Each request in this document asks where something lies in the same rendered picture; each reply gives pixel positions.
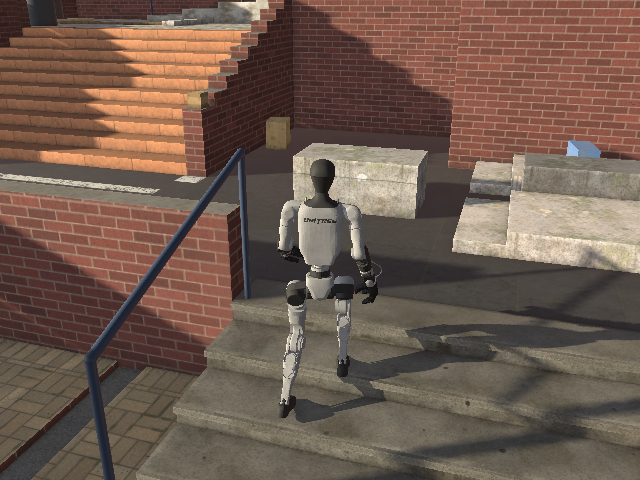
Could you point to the robot torso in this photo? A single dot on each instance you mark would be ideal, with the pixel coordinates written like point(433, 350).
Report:
point(320, 237)

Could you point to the right robot hand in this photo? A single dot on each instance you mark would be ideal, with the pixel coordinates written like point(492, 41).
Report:
point(373, 291)

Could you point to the humanoid robot head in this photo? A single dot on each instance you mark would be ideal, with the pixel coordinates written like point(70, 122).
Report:
point(322, 173)

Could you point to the robot left forearm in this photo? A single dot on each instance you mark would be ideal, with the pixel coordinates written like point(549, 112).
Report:
point(284, 253)

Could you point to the robot right upper arm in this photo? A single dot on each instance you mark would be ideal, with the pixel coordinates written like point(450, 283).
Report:
point(353, 214)

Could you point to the left robot hand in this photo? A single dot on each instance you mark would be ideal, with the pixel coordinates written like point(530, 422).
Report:
point(296, 252)

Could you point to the robot left upper arm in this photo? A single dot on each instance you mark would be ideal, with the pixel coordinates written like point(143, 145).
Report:
point(289, 212)

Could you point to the robot right forearm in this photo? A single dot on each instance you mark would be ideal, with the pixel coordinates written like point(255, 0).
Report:
point(366, 269)

